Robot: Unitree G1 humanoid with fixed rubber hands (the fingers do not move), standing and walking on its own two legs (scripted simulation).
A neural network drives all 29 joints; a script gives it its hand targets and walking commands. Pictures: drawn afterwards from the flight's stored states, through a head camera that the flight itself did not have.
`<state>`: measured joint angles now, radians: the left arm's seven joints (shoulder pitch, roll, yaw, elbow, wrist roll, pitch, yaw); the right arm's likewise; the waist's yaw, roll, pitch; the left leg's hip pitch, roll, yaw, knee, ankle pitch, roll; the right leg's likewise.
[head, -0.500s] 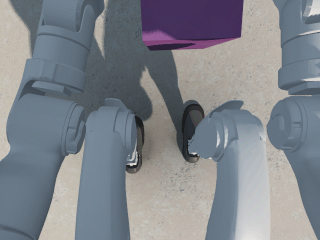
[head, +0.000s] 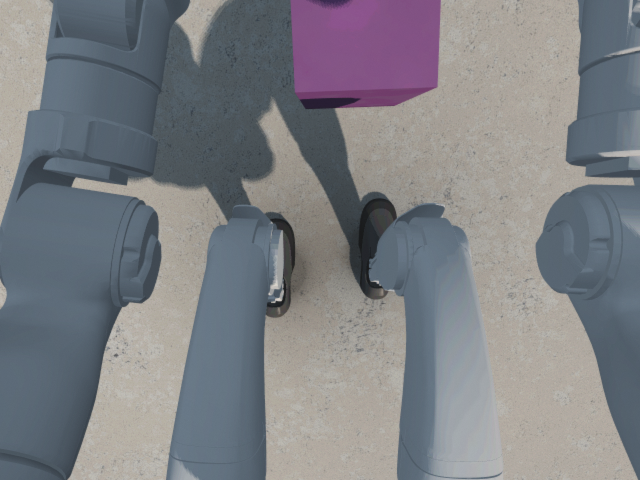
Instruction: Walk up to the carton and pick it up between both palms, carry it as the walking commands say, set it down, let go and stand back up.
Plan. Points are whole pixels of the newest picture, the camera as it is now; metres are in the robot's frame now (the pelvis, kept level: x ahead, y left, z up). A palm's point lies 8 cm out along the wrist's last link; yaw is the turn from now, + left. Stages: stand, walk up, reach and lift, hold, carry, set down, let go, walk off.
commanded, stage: set down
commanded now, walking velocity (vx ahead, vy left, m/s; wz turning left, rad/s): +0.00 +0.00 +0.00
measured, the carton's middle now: (355, 12) +0.58 -0.03 -0.39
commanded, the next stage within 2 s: let go in 0.38 s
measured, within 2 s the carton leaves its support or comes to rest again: neither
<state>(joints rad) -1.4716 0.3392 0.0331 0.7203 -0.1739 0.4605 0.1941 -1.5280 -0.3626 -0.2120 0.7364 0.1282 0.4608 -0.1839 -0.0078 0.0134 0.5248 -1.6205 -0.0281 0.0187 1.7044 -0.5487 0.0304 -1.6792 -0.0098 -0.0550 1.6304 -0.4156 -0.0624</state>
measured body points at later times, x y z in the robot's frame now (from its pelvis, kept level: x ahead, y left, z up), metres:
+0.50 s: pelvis +0.00 -0.01 +0.11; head +0.36 -0.01 +0.36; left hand +0.59 +0.15 +0.00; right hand +0.59 -0.20 +0.00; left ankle +0.11 +0.11 -0.50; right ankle +0.15 -0.10 -0.50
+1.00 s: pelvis +0.04 -0.02 +0.17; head +0.25 -0.04 +0.57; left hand +0.37 +0.19 +0.07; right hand +0.35 -0.26 +0.08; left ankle +0.11 +0.11 -0.50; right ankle +0.15 -0.10 -0.50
